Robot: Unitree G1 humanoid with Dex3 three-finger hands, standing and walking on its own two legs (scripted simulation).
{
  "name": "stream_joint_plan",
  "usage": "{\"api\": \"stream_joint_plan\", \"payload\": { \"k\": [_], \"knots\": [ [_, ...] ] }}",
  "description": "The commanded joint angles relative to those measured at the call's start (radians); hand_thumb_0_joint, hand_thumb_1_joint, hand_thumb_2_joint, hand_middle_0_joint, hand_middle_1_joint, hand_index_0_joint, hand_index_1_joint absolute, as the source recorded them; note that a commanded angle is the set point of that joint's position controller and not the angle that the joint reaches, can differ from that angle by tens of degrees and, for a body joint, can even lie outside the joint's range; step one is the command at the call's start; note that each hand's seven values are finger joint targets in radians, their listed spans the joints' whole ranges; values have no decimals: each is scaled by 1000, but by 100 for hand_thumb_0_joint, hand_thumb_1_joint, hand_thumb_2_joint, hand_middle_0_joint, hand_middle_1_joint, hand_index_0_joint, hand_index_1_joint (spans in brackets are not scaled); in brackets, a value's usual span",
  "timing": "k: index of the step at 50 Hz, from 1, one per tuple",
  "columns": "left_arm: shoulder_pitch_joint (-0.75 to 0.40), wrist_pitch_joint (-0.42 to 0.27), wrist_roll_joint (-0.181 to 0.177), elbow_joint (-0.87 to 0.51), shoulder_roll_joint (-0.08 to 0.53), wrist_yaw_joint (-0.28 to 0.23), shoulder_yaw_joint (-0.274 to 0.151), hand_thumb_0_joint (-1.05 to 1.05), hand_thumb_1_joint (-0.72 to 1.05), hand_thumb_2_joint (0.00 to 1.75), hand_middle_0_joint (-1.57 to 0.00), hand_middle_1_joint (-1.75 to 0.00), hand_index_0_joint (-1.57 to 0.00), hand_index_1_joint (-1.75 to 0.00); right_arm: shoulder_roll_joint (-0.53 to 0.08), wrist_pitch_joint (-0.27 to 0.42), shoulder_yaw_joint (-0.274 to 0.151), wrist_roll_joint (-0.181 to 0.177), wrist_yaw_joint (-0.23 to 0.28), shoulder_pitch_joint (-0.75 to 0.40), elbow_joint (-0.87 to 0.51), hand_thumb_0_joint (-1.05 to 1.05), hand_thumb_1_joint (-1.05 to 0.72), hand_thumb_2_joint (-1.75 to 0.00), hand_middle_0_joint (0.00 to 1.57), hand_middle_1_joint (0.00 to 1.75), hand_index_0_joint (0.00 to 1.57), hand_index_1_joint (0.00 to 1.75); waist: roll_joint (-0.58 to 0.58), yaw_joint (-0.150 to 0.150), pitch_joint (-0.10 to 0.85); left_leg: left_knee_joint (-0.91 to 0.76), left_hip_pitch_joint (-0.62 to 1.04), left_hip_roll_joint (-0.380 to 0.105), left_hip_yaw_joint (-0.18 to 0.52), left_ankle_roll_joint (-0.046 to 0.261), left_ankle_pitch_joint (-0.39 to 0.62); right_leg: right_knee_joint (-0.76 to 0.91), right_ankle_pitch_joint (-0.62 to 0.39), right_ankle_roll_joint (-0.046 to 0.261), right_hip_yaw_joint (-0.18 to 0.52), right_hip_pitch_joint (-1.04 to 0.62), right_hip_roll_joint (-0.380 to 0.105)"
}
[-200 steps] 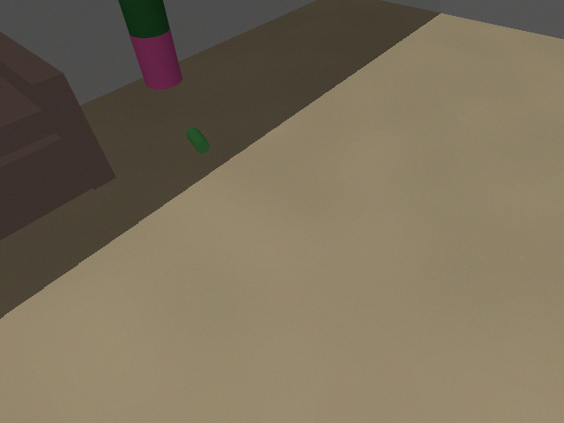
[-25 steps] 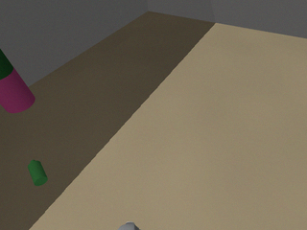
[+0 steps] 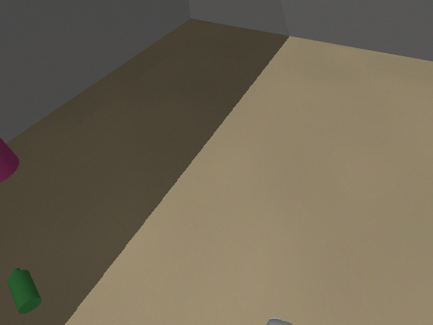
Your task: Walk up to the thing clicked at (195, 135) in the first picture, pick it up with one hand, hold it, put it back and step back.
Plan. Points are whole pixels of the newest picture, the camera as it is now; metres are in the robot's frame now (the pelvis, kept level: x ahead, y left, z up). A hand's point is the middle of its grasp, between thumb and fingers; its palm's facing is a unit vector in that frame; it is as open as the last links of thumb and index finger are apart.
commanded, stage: walk up
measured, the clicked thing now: (22, 287) +0.43 +0.89 -0.72
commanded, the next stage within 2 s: stand in 1.20 s
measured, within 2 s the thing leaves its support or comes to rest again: neither
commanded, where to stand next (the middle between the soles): +0.21 +0.01 m, yaw -1 degrees
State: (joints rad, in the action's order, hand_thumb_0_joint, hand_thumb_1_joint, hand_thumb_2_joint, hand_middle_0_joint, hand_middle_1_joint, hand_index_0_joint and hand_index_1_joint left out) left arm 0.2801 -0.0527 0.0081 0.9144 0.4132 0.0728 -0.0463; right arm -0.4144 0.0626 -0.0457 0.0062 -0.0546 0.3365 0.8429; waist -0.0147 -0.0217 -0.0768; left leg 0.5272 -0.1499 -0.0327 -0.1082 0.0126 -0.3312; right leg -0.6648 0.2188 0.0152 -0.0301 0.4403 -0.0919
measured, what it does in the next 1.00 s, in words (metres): walks ahead: right foot, then left foot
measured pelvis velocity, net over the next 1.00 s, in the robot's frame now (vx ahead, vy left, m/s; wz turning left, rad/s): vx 0.13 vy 0.01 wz -0.01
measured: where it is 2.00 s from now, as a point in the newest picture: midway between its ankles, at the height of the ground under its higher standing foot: outside the picture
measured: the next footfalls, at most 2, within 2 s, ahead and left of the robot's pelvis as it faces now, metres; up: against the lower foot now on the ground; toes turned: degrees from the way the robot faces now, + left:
right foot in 0.04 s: +0.15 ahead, -0.13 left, +0.00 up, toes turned -2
left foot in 0.42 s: +0.24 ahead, +0.14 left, +0.00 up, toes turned +3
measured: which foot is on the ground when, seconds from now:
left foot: down 0.00-0.06, up 0.08-0.40, down 0.42-1.00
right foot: up 0.00-0.02, down 0.04-1.00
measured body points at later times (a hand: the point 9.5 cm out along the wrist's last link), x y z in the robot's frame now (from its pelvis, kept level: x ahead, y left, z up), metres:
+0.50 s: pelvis +0.11 +0.01 -0.02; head +0.14 +0.03 +0.43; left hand +0.17 +0.33 -0.14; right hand +0.21 -0.29 -0.13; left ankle +0.20 +0.14 -0.73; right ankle +0.11 -0.13 -0.73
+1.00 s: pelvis +0.13 +0.01 +0.01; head +0.14 +0.00 +0.46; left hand +0.19 +0.32 -0.12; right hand +0.24 -0.29 -0.12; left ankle +0.20 +0.14 -0.73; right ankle +0.11 -0.13 -0.73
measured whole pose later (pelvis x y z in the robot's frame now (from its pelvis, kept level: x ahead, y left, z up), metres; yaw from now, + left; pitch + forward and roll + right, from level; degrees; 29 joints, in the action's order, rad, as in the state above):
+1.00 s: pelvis +0.13 +0.01 +0.01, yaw +0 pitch -3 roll -1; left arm 0.13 -0.03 0.00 1.14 0.36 0.01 0.00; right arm -0.36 0.01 0.00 -0.01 -0.02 0.04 1.12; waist 0.03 0.01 -0.07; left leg 0.42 -0.25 -0.05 -0.03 -0.02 -0.12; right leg -0.42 0.26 -0.03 -0.02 0.12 -0.02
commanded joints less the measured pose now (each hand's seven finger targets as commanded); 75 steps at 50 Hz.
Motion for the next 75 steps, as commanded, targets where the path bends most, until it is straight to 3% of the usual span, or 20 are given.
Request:
{"api": "stream_joint_plan", "payload": {
  "k": [1, 2, 3, 4, 6, 9, 15, 17, 19, 20, 21, 22, 23, 26, 30, 38, 47, 53, 67, 75],
  "knots": [
    [114, -46, 9, -28, 215, -29, -76, 0, 90, 90, -20, -30, -20, -30, -216, 8, -61, 2, 14, -56, -102, 0, -90, -90, 20, 30, 20, 30, 22, 79, 55, 20, -235, -153, 126, 141, -7, 133, -4, 9, -32, -360, 64],
    [200, -58, 14, -19, 266, -44, -95, 0, 90, 90, -20, -30, -20, -30, -160, 10, -41, 0, 16, -17, -104, 0, -90, -90, 20, 30, 20, 30, -163, 124, 110, 300, -306, -76, 55, 104, 24, 251, 149, 43, 129, -476, -28],
    [225, -68, 11, -43, 365, -55, -112, 0, 90, 90, -20, -30, -20, -30, -112, 8, -24, -2, 14, 10, -124, 0, -90, -90, 20, 30, 20, 30, -323, 114, 126, 538, -515, 54, 37, 37, -192, 413, 257, 154, 627, -552, -304],
    [184, -61, -5, -51, 377, -54, -107, 0, 90, 90, -20, -30, -20, -30, -215, -6, -53, 10, 31, -34, -97, 0, -90, -90, 20, 30, 20, 30, -195, 110, 81, 596, -534, 9, 130, 34, -231, 405, 237, 253, 719, -472, -369],
    [122, -60, -19, -77, 306, -61, -89, 0, 90, 90, -20, -30, -20, -30, -225, -7, -56, -8, 31, -35, -59, 0, -90, -90, 20, 30, 20, 30, -82, 82, 42, 605, -533, -31, 182, 30, -130, 364, 2, 240, 481, -435, -276],
    [74, -59, -16, -94, 269, -64, -75, 0, 90, 90, -20, -30, -20, -30, -202, -16, -58, 0, 17, 24, -22, 0, -90, -90, 20, 30, 20, 30, -139, 38, 53, 472, -412, -58, 148, 9, -46, 340, -149, 201, 255, -327, -186],
    [24, -41, -3, -111, 236, -81, -45, 0, 90, 90, -20, -30, -20, -30, -126, -27, -43, -1, 26, -51, -5, 0, -90, -90, 20, 30, 20, 30, -162, 36, 77, 195, -193, -25, 70, -10, 121, 211, -550, 178, 77, -175, -150],
    [-1, -27, -10, -102, 236, -85, -39, 0, 90, 90, -20, -30, -20, -30, -127, -25, -45, -5, 35, -65, 17, 0, -90, -90, 20, 30, 20, 30, -135, 28, 96, 139, -110, 2, 55, 0, 189, 144, -504, 158, 63, -134, -134],
    [-57, -10, -16, -114, 215, -87, -24, 0, 90, 90, -20, -30, -20, -30, -155, -15, -51, -1, 45, -25, 46, 0, -90, -90, 20, 30, 20, 30, -76, -11, 120, 23, 24, 12, 63, 21, 285, 37, -275, 114, 62, -51, -100],
    [-37, -2, -22, -108, 174, -87, -9, 0, 90, 90, -20, -30, -20, -30, -198, -12, -59, 7, 51, -31, 46, 0, -90, -90, 20, 30, 20, 30, 26, -7, 115, -37, 58, -68, 154, 42, 330, -10, -100, 69, 35, 6, -49],
    [3, 9, -33, -95, 137, -86, 3, 0, 90, 90, -20, -30, -20, -30, -241, -9, -60, 13, 53, -83, 24, 0, -90, -90, 20, 30, 20, 30, 150, 28, 124, -134, 18, -234, 391, 97, 260, -88, 111, 20, 3, 19, 41],
    [43, 26, -35, -59, 171, -93, -1, 0, 90, 90, -20, -30, -20, -30, -276, -11, -59, -5, 53, -141, 7, 0, -90, -90, 20, 30, 20, 30, 168, 36, 137, -171, -57, -309, 482, 197, 138, -129, 317, 10, 12, -63, 63],
    [21, 32, -26, -24, 193, -96, -8, 0, 90, 90, -20, -30, -20, -30, -268, -19, -58, 1, 52, -169, 20, 0, -90, -90, 20, 30, 20, 30, 164, 30, 114, -190, -121, -292, 497, 201, 38, -152, 369, 11, 41, -90, 46],
    [75, 23, -20, 52, 184, -89, -10, 0, 90, 90, -20, -30, -20, -30, -229, -29, -32, 1, 51, -276, 25, 0, -90, -90, 20, 30, 20, 30, 237, 75, 98, -150, -188, -186, 326, 116, -13, 48, 166, 13, 17, -193, 37],
    [-53, 10, -3, 71, 202, -83, -7, 0, 90, 90, -20, -30, -20, -30, -175, -41, -7, -10, 43, -267, 73, 0, -90, -90, 20, 30, 20, 30, 123, 29, 69, -160, -186, -126, 271, 42, -147, 184, 156, 28, 106, -185, 2],
    [-121, -1, -12, 141, 181, -82, 6, 0, 90, 90, -20, -30, -20, -30, -163, -29, 3, -14, 46, -334, 150, 0, -90, -90, 20, 30, 20, 30, 61, 27, 110, -121, -23, -112, 209, 34, 173, 272, -42, 19, 100, -199, -17],
    [-192, 5, -7, 172, 168, -80, 10, 0, 90, 90, -20, -30, -20, -30, -149, -39, 2, -9, 43, -354, 219, 0, -90, -90, 20, 30, 20, 30, -3, 18, 95, -164, 31, -98, 177, 14, 178, 369, -25, 12, 115, -209, -41],
    [-221, 13, -8, 182, 167, -81, 4, 0, 90, 90, -20, -30, -20, -30, -150, -35, 4, -6, 48, -345, 251, 0, -90, -90, 20, 30, 20, 30, 3, 21, 128, -177, 49, -104, 162, 7, 317, 372, -136, 4, 95, -290, -43],
    [-247, 22, -2, 179, 155, -78, -5, 0, 90, 90, -20, -30, -20, -30, -149, -28, -3, 2, 54, -323, 260, 0, -90, -90, 20, 30, 20, 30, 42, 14, 133, -225, 39, -119, 174, -9, 327, 394, -80, -4, 97, -321, -46],
    [-240, 25, 0, 173, 151, -77, -4, 0, 90, 90, -20, -30, -20, -30, -148, -32, -5, 3, 54, -316, 255, 0, -90, -90, 20, 30, 20, 30, 33, 8, 100, -252, 20, -113, 182, -9, 215, 407, -32, -5, 90, -292, -41]
  ]
}}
